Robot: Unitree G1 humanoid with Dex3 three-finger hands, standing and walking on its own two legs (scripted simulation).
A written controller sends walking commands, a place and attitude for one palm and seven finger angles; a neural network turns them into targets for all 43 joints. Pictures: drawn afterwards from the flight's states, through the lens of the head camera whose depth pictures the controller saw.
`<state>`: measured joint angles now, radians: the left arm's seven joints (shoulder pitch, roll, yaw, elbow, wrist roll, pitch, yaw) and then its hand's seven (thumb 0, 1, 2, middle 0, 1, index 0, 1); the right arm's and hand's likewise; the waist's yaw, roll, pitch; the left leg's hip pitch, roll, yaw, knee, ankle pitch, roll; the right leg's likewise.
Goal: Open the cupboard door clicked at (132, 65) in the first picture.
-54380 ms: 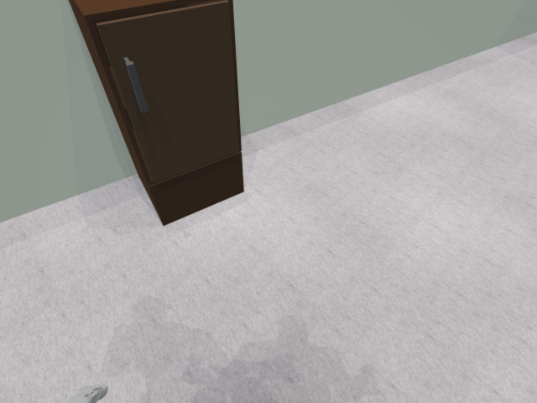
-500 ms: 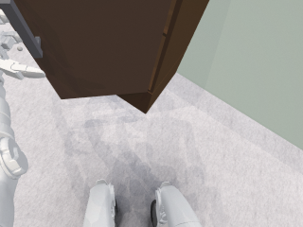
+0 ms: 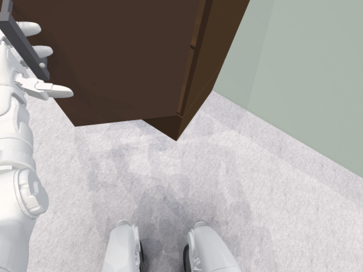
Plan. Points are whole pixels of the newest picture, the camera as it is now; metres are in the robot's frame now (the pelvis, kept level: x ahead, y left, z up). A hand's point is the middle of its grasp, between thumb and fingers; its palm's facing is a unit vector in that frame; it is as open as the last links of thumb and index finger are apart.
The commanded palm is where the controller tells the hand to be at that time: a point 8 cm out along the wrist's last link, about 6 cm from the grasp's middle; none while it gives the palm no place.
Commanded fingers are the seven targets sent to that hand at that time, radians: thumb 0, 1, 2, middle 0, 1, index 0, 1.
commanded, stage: slide the fingers in behind the handle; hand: left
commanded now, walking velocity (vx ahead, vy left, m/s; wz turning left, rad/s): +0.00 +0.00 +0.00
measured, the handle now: (27, 44) +0.57 +0.27 +0.07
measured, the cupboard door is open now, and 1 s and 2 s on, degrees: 43 43 71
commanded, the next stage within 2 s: close the thumb around the handle in 0.36 s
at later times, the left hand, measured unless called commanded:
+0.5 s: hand (43, 66) +0.52 +0.24 +0.07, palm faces +0.13 -0.99 -0.02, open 14.1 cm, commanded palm +0.50 +0.26 +0.06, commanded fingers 0.00 -0.33 0.37 -0.31 -1.22 -0.31 -1.22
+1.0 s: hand (41, 68) +0.52 +0.25 +0.06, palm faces +0.12 -0.99 -0.01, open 6.8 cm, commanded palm +0.51 +0.27 +0.06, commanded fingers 0.00 0.90 0.90 -0.40 -1.35 -0.40 -1.35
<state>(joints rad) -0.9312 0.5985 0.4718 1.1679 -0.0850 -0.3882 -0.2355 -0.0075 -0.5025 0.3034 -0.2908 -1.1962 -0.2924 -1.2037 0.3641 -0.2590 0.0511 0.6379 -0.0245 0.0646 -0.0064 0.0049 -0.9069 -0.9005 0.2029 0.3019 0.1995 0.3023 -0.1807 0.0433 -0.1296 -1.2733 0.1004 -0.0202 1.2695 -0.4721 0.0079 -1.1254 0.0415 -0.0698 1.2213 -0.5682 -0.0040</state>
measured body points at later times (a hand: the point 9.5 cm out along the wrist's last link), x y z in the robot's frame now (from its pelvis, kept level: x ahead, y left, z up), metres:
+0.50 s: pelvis +0.00 +0.00 +0.00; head +0.16 +0.03 +0.42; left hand +0.51 +0.29 +0.07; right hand +0.01 -0.27 -0.11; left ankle +0.05 +0.12 -0.62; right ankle +0.00 -0.12 -0.62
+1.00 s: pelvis +0.00 +0.01 +0.00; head +0.16 +0.04 +0.42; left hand +0.51 +0.30 +0.06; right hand +0.01 -0.26 -0.11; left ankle +0.05 +0.12 -0.62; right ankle +0.00 -0.12 -0.62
